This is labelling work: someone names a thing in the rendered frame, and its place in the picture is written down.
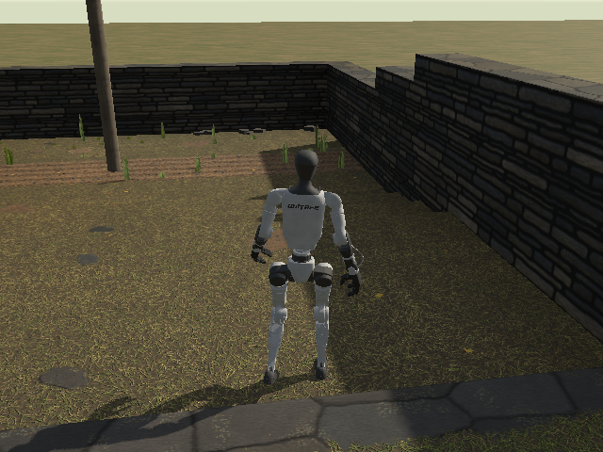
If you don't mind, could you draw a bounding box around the robot right forearm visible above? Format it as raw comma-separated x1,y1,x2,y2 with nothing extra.
338,231,359,275

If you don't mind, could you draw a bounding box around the robot left hand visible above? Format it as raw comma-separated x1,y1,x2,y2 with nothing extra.
251,248,273,264

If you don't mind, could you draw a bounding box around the robot right shin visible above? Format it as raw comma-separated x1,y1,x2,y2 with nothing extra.
316,306,329,367

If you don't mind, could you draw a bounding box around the robot right upper arm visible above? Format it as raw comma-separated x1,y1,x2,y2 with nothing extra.
324,191,348,246

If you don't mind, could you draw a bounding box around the robot left forearm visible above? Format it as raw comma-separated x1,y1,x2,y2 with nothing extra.
253,224,268,252

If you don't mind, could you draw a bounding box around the robot right hand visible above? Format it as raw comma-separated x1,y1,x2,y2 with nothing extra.
340,271,362,297

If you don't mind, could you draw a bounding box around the robot left upper arm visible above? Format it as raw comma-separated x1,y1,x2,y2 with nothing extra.
258,188,285,239

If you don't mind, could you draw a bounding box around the left robot thigh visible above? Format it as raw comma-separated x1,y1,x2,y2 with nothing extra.
269,262,288,323

